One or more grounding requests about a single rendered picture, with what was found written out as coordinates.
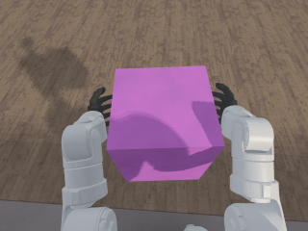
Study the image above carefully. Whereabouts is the left robot upper arm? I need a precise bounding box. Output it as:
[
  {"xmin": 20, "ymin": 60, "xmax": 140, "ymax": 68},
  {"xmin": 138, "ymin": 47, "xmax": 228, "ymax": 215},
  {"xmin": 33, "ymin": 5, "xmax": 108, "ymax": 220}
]
[{"xmin": 62, "ymin": 206, "xmax": 117, "ymax": 231}]

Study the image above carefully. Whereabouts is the right robot upper arm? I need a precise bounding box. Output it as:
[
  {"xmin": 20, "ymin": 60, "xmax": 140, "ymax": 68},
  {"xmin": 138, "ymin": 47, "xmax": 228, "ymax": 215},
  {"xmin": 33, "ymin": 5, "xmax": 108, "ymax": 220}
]
[{"xmin": 224, "ymin": 203, "xmax": 287, "ymax": 231}]

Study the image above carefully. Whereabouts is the carton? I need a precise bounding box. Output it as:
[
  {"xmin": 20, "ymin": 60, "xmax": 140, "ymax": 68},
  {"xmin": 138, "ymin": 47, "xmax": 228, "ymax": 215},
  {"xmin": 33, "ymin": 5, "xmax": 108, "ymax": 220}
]
[{"xmin": 106, "ymin": 65, "xmax": 225, "ymax": 182}]

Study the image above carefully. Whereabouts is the right robot hand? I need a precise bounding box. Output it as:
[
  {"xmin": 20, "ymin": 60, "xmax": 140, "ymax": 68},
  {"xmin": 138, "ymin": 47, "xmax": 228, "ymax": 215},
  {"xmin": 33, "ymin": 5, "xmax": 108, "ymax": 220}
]
[{"xmin": 212, "ymin": 83, "xmax": 238, "ymax": 124}]

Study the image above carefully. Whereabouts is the robot left forearm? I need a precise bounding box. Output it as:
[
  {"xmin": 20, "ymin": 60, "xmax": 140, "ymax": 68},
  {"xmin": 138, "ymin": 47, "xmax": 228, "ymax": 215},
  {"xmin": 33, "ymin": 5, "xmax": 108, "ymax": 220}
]
[{"xmin": 61, "ymin": 111, "xmax": 108, "ymax": 231}]

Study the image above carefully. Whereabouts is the robot right forearm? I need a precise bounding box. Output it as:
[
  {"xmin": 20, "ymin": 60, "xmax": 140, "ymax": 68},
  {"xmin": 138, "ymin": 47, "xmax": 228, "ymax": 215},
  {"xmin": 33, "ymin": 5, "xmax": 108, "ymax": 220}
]
[{"xmin": 220, "ymin": 105, "xmax": 287, "ymax": 231}]

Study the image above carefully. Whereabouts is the left robot hand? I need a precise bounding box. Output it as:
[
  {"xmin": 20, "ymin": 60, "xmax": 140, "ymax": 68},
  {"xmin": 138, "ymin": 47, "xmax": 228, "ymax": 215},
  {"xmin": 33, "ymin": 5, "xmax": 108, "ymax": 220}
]
[{"xmin": 88, "ymin": 87, "xmax": 113, "ymax": 127}]

